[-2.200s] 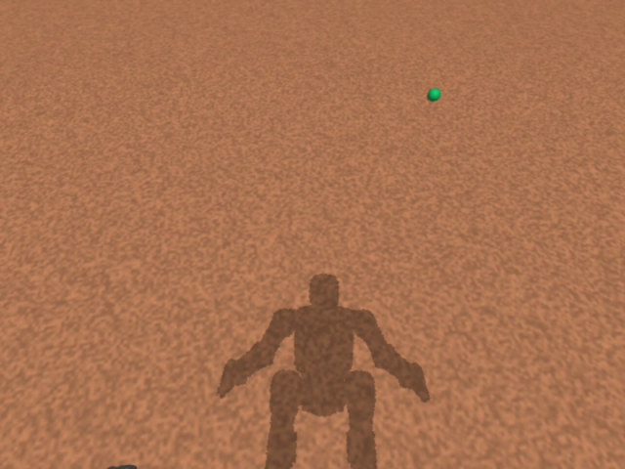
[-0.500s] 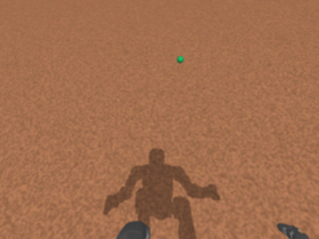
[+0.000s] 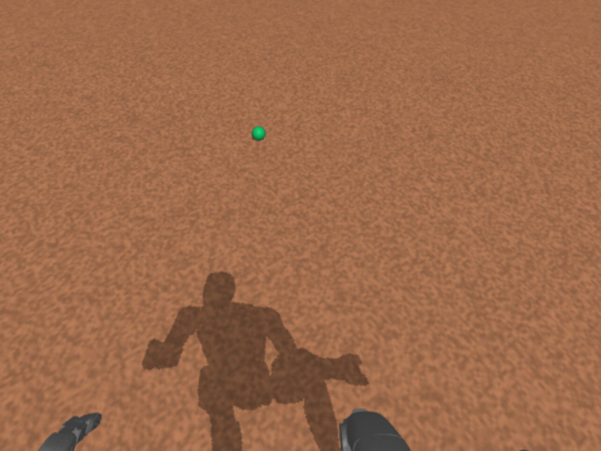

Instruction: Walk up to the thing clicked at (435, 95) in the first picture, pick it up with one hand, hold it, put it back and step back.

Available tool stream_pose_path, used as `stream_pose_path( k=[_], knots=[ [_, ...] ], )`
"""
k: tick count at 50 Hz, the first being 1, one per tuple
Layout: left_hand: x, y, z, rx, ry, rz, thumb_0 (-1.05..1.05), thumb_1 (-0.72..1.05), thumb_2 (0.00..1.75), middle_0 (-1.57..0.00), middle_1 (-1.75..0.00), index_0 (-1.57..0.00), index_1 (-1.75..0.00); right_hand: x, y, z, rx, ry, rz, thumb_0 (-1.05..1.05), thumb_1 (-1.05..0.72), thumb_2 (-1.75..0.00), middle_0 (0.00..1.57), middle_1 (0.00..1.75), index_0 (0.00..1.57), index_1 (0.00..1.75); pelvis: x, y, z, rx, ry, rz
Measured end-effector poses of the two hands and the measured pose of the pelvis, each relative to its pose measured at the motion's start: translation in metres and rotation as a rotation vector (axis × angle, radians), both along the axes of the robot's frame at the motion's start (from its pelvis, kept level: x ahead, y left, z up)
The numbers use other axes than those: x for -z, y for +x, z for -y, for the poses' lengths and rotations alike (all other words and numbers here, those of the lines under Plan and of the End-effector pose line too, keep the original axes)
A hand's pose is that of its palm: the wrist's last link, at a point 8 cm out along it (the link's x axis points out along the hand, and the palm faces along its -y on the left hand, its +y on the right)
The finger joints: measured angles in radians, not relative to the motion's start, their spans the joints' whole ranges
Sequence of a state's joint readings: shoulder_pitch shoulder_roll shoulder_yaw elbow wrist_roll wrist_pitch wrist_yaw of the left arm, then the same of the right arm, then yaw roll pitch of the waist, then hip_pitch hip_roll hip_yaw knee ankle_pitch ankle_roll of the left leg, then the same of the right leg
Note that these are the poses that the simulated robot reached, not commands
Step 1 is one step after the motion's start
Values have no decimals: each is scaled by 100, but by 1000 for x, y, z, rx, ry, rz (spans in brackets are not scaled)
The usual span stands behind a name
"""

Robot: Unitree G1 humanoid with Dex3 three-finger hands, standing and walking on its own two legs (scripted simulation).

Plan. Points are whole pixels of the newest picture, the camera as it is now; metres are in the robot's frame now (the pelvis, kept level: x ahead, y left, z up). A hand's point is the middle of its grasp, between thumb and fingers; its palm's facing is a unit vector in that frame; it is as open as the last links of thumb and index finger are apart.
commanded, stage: walk up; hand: left
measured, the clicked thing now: (258, 133) +1.62 +0.16 -0.74
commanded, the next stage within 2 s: none
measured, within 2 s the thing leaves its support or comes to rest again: neither
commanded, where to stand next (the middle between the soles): +1.30 -0.04 m, yaw -3 degrees
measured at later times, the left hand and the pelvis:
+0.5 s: hand (175, 321) +0.33 +0.21 -0.12, palm faces -0.05 -0.92 -0.39, open 7.4 cm; pelvis +0.29 -0.06 +0.00, yaw -4 degrees
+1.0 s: hand (188, 188) +0.65 +0.24 -0.14, palm faces -0.12 -0.93 -0.34, open 7.4 cm; pelvis +0.55 -0.02 +0.00, yaw -3 degrees
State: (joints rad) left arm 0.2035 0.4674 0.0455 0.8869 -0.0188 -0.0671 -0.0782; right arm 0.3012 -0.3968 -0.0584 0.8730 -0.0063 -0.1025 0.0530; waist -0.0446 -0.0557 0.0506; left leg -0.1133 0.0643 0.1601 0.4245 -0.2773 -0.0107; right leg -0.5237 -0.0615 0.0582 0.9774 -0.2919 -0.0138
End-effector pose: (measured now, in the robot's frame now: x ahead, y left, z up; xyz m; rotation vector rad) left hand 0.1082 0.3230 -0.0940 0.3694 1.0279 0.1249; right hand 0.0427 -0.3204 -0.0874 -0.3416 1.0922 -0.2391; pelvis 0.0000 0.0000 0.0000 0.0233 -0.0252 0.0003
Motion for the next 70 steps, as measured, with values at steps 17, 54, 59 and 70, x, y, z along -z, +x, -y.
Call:
stream_pose_path(
  k=[17, 54, 59, 70],
  knots=[
    [-16, 204, 81, -16, 26, 39, 1, 90, 90, -20, -30, -20, -30, 41, 204, 54, 16, 95, -64, 1, -90, -90, 20, 30, 20, 30, 5, 207, 61, 51, 15, 25],
    [4, 591, 48, 50, 0, -35, 1, 90, 90, -20, -30, -20, -29, 15, 539, 28, 68, 42, -89, 1, -90, -90, 20, 31, 20, 30, 3, 583, 33, 55, 2, 23],
    [6, 650, 73, 41, 34, -4, 1, 90, 90, -20, -30, -20, -30, 45, 582, 55, 88, 58, -120, 1, -90, -90, 20, 31, 20, 30, 19, 635, 56, 56, -17, 21],
    [-15, 668, 85, -49, 45, -28, 1, 90, 90, -21, -30, -21, -30, 28, 727, 64, -21, 80, -13, 1, -90, -90, 20, 30, 20, 30, -1, 708, 68, 40, -15, 42]
  ],
)
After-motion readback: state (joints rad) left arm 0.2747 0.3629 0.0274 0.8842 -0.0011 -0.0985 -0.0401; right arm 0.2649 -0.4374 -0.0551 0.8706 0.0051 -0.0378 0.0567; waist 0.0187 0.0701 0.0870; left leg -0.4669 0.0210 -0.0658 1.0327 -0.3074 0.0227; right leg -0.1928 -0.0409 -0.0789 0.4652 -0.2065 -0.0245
